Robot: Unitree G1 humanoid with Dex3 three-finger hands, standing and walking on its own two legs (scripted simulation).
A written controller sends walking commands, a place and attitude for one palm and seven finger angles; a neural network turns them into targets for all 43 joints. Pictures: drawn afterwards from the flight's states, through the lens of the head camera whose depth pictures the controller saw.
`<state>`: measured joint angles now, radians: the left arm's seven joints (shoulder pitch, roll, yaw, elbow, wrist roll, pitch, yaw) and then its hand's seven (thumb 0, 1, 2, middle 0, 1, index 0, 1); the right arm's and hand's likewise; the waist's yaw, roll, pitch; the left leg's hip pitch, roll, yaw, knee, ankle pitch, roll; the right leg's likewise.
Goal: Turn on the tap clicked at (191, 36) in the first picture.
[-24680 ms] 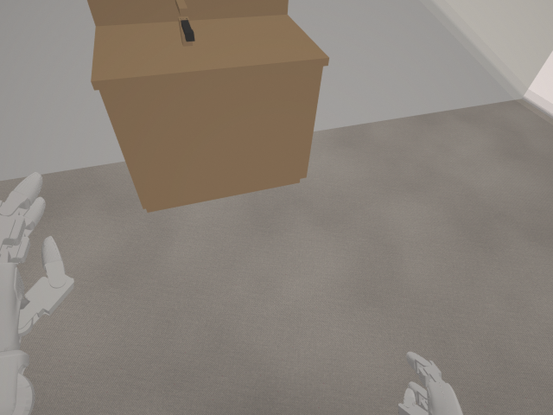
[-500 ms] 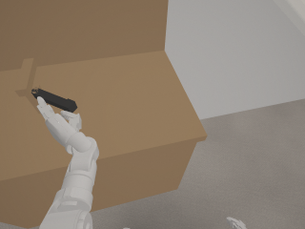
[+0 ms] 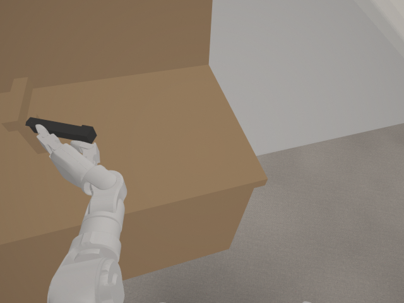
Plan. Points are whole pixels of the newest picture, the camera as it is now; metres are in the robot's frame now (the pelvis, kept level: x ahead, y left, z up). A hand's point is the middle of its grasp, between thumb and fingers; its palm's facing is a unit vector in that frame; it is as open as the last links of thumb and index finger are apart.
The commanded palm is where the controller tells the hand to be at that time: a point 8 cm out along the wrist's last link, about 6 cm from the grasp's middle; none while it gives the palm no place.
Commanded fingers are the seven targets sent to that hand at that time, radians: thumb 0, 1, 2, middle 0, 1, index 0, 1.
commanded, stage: push the lever round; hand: left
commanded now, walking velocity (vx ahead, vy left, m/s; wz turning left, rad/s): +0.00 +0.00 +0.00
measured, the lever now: (86, 134) +0.45 +0.25 +0.07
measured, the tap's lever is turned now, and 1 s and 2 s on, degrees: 62 75 75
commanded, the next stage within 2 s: lift the hand up off the lever in 0.32 s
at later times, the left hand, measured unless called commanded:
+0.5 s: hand (102, 138) +0.44 +0.22 +0.06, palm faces +0.81 -0.58 -0.09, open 8.0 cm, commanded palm +0.39 +0.23 +0.07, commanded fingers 0.00 0.90 0.90 -0.15 -0.15 -0.15 -0.15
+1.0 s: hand (93, 135) +0.43 +0.23 +0.08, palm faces +0.82 -0.57 -0.07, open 7.8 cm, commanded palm +0.38 +0.24 +0.09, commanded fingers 0.00 0.90 0.90 -0.15 -0.15 -0.15 -0.15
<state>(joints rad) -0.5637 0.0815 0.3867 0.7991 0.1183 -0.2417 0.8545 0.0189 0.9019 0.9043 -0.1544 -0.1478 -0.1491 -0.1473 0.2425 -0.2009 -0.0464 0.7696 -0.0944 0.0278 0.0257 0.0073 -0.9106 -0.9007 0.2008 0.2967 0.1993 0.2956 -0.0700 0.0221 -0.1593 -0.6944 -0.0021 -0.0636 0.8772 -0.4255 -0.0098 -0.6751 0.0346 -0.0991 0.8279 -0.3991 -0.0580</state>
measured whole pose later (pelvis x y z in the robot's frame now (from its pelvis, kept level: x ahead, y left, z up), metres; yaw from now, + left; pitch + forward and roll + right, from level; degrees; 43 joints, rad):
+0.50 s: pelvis -0.01 +0.01 +0.00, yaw +0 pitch +15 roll -2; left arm -0.71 0.10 0.40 0.94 0.15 -0.27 0.89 0.02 0.91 0.90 -0.15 -0.15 -0.10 -0.13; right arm 0.25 -0.19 -0.04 0.79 -0.11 0.03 0.05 0.01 -0.91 -0.90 0.20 0.30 0.20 0.30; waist -0.09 0.03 -0.16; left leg -0.75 -0.01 -0.06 0.91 -0.42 0.00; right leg -0.73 0.03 -0.10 0.85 -0.39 -0.05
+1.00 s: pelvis +0.00 +0.00 +0.01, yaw +0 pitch +13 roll -2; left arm -0.62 0.09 0.39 0.83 0.12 -0.22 0.86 0.02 0.90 0.90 -0.15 -0.15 -0.15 -0.15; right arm 0.27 -0.21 -0.05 0.78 -0.09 0.02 0.04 0.01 -0.91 -0.90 0.20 0.30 0.20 0.30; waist -0.08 0.02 -0.15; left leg -0.64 0.00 -0.06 0.82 -0.40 0.00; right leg -0.62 0.04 -0.10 0.77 -0.37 -0.05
